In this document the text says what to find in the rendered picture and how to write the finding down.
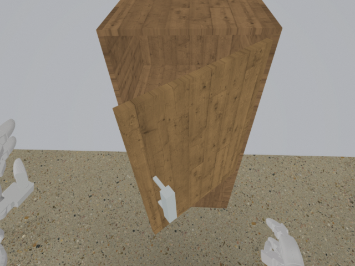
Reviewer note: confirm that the left robot hand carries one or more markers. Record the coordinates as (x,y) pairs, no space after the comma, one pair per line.
(18,191)

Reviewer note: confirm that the cupboard door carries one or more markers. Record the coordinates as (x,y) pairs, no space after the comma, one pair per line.
(190,132)

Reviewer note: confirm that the right robot hand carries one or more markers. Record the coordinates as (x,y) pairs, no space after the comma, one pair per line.
(286,250)

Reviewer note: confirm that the handle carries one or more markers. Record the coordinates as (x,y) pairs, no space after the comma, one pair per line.
(168,201)

